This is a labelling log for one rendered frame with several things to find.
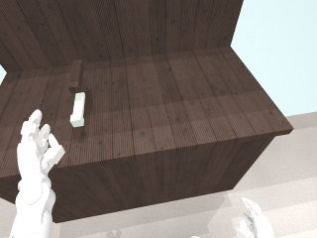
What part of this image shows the left robot hand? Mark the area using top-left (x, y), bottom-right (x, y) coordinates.
top-left (17, 109), bottom-right (65, 179)

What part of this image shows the tap lever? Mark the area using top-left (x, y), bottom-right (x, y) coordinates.
top-left (70, 92), bottom-right (85, 127)

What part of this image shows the left robot forearm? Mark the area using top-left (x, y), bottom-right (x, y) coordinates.
top-left (9, 174), bottom-right (55, 238)

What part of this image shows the right robot hand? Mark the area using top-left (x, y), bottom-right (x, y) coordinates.
top-left (236, 196), bottom-right (275, 238)

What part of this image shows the counter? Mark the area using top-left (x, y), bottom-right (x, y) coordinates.
top-left (0, 0), bottom-right (294, 223)

